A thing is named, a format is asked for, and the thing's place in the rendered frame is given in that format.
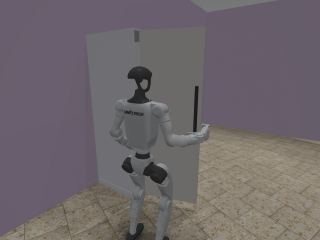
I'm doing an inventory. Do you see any left robot forearm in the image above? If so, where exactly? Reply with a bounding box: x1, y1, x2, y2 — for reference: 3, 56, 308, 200
111, 134, 130, 147

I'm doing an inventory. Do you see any robot thigh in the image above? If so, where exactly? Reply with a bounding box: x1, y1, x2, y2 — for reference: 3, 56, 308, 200
121, 154, 146, 201
148, 163, 173, 211

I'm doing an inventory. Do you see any robot right upper arm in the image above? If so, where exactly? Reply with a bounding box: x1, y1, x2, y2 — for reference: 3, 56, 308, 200
151, 102, 177, 147

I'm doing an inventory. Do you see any fridge door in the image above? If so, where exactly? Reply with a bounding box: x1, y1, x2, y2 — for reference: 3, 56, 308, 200
139, 26, 206, 204

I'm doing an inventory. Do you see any left robot thigh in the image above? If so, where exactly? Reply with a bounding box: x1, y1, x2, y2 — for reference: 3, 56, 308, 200
121, 154, 146, 201

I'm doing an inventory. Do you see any right robot thigh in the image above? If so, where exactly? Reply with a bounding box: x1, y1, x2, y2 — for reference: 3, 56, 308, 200
148, 163, 173, 211

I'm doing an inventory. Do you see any right robot hand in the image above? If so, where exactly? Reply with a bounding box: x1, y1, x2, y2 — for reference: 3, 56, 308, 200
185, 123, 210, 141

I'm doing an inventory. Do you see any right robot forearm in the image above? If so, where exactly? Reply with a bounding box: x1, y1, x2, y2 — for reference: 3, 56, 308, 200
171, 131, 206, 148

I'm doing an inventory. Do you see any handle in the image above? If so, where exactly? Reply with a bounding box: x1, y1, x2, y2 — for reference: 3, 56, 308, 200
193, 86, 199, 133

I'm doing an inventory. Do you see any left robot hand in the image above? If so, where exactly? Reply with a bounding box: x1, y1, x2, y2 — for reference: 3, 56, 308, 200
127, 146, 137, 151

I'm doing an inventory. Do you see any robot left upper arm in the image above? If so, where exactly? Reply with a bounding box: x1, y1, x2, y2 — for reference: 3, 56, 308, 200
109, 99, 128, 138

